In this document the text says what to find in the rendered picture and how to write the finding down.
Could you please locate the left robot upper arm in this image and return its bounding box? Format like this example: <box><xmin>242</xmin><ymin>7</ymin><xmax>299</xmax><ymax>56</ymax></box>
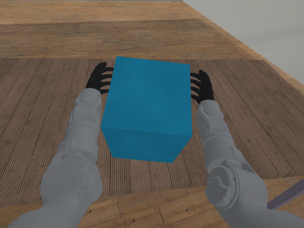
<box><xmin>6</xmin><ymin>160</ymin><xmax>103</xmax><ymax>228</ymax></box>

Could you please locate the table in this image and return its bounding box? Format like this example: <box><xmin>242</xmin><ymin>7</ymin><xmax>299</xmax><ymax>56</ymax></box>
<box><xmin>0</xmin><ymin>58</ymin><xmax>304</xmax><ymax>210</ymax></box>

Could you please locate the left robot hand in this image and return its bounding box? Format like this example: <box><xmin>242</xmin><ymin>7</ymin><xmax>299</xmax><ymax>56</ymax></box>
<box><xmin>86</xmin><ymin>62</ymin><xmax>114</xmax><ymax>94</ymax></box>

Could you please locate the carton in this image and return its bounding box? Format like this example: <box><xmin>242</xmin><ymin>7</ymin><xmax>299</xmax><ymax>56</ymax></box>
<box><xmin>101</xmin><ymin>56</ymin><xmax>192</xmax><ymax>163</ymax></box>

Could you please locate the left robot forearm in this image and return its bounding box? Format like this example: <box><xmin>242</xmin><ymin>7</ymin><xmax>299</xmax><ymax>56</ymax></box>
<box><xmin>40</xmin><ymin>88</ymin><xmax>102</xmax><ymax>198</ymax></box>

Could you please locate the right robot hand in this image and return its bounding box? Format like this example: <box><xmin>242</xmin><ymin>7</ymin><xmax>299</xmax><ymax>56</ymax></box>
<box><xmin>190</xmin><ymin>70</ymin><xmax>214</xmax><ymax>104</ymax></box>

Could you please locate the right robot forearm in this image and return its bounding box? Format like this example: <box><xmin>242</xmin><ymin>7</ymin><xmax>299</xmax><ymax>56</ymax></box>
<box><xmin>195</xmin><ymin>100</ymin><xmax>256</xmax><ymax>174</ymax></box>

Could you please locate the right robot upper arm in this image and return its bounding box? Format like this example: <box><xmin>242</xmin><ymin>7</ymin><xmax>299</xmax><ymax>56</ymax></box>
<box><xmin>205</xmin><ymin>165</ymin><xmax>304</xmax><ymax>228</ymax></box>

